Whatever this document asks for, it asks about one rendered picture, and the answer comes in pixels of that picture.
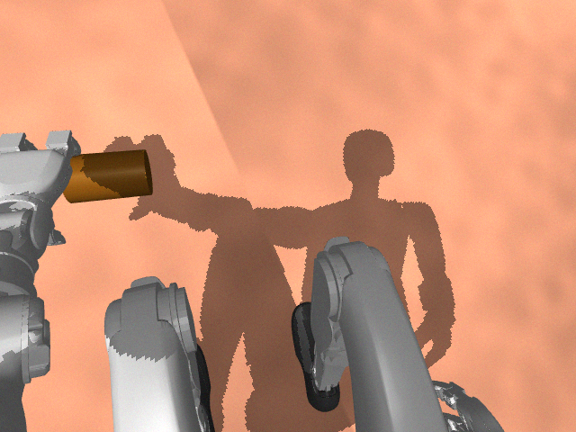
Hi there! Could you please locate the left robot foot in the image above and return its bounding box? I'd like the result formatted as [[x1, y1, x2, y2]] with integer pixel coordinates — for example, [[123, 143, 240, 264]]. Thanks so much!
[[194, 344, 215, 432]]

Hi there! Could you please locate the left robot arm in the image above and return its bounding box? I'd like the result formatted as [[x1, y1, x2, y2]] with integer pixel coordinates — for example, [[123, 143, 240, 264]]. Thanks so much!
[[0, 195, 53, 432]]

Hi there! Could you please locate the left robot hand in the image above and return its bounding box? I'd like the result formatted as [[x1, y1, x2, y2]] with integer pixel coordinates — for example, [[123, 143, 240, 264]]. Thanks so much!
[[0, 130, 81, 246]]

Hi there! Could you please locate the right robot foot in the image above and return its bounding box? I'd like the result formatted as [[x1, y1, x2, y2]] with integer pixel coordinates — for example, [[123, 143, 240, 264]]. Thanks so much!
[[292, 302, 340, 412]]

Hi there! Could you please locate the can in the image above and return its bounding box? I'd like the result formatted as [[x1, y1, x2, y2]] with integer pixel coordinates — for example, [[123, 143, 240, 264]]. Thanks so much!
[[63, 149, 153, 203]]

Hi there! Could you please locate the right robot hand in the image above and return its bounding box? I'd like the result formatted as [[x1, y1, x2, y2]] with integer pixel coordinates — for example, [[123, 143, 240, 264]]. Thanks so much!
[[432, 381, 505, 432]]

